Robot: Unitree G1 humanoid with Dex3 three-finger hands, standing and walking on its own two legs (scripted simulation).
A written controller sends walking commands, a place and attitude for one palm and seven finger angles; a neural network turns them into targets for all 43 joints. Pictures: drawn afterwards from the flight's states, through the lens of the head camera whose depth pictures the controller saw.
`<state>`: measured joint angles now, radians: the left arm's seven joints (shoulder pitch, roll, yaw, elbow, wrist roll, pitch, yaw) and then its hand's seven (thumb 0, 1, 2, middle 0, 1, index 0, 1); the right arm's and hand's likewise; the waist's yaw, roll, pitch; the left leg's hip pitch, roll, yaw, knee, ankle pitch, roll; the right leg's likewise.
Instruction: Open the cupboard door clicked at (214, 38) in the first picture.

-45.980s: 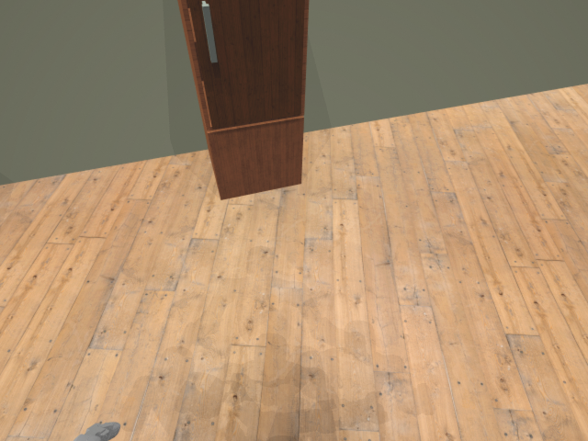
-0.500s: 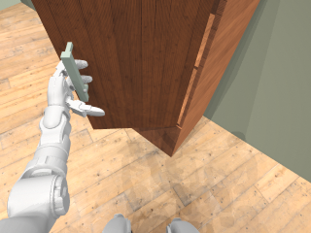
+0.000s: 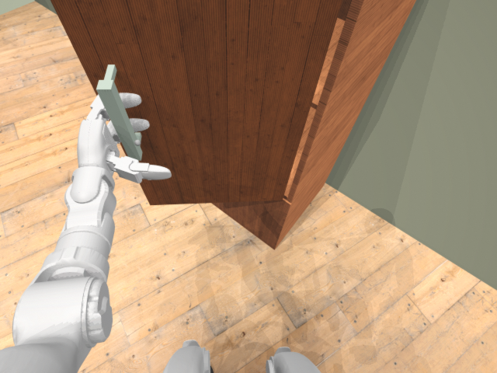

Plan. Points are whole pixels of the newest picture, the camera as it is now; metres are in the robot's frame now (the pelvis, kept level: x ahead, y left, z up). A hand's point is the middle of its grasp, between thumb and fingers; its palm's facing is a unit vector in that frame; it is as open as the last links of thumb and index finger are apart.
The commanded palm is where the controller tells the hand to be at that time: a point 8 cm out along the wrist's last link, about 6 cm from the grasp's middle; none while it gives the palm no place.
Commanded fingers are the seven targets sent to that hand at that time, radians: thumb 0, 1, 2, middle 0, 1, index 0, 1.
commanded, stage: close the thumb around the handle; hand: left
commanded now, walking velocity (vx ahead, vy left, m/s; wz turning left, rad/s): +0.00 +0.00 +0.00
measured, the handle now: (124, 117) +0.52 +0.19 +0.08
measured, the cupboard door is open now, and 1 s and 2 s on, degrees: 42 49 84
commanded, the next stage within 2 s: pull the door open along its arc in 0.56 s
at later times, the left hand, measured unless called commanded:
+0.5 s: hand (135, 143) +0.46 +0.17 +0.08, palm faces +0.04 -1.00 -0.01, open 5.7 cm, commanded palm +0.43 +0.22 +0.08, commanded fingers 0.00 0.90 0.90 -0.40 -1.35 -0.40 -1.35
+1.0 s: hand (136, 165) +0.42 +0.16 +0.08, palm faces +0.00 -1.00 +0.00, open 5.9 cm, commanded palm +0.36 +0.21 +0.08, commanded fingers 0.00 0.90 0.90 -0.40 -1.35 -0.40 -1.35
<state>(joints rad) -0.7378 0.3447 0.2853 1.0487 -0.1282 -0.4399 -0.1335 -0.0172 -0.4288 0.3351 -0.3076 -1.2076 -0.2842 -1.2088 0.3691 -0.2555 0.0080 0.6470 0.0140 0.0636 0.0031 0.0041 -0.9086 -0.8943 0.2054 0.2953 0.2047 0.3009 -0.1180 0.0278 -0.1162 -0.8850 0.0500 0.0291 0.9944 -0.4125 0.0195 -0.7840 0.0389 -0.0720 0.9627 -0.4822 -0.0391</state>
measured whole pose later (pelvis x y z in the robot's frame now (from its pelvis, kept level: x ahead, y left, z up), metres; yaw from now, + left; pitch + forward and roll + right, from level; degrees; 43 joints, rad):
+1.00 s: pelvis +0.01 +0.00 +0.01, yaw -1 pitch +15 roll -1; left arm -0.41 0.26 0.23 0.69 -0.20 -0.38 -0.15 0.00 0.74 0.76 -0.35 -1.35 -0.33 -1.34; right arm 0.36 -0.25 0.00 0.59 0.03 0.07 0.02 0.01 -0.91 -0.89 0.20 0.30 0.20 0.30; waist -0.09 0.03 -0.13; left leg -0.78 0.05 0.06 0.93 -0.42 0.02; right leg -0.69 0.04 -0.04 0.90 -0.47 -0.03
